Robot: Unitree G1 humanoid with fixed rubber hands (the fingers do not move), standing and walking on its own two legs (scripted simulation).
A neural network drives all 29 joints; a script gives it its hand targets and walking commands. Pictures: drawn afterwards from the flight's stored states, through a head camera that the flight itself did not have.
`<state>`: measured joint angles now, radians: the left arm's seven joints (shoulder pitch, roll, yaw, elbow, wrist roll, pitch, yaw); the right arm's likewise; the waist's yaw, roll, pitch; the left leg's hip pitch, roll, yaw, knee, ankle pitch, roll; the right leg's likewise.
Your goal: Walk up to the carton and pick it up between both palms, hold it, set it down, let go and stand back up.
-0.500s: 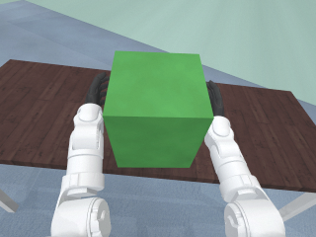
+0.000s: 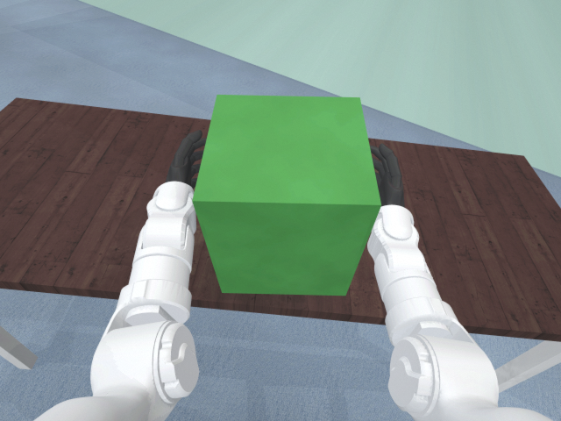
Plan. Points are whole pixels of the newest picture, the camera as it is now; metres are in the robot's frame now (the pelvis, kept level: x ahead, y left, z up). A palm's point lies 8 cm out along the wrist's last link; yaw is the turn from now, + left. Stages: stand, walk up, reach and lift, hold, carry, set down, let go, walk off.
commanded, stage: set down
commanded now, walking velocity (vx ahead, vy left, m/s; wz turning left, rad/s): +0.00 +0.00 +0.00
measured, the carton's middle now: (285, 202) +0.41 +0.00 +0.09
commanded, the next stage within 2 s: none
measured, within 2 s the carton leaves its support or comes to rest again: rests again in 1.88 s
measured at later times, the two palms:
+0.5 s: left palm (185, 181) +0.43 +0.16 +0.10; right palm (380, 199) +0.40 -0.15 +0.11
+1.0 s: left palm (189, 181) +0.45 +0.15 +0.09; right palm (375, 204) +0.41 -0.15 +0.09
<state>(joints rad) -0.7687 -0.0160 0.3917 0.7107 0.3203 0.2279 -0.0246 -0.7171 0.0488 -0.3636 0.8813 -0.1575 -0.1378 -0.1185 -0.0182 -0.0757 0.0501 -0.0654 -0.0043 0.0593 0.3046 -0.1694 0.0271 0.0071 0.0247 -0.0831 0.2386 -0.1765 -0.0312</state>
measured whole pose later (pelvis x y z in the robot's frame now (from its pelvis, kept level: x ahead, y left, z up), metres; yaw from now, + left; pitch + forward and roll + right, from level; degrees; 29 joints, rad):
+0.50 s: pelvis +0.01 +0.00 +0.00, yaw +0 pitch +0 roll +0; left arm -0.81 0.01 0.42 0.85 0.31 0.14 -0.04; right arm -0.73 0.10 -0.48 0.89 -0.27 -0.16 -0.11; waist -0.02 -0.07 0.02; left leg -0.12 -0.01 0.07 0.31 -0.18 0.03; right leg -0.05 0.02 -0.08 0.25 -0.19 -0.02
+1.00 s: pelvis +0.01 +0.01 +0.00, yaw -1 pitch +5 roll -1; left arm -0.89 0.04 0.46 1.02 0.31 0.04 -0.03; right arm -0.78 0.12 -0.62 0.91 -0.38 -0.18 -0.09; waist -0.02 -0.05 -0.02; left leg -0.24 -0.01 0.10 0.33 -0.18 0.04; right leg -0.18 0.01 -0.07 0.27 -0.19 -0.01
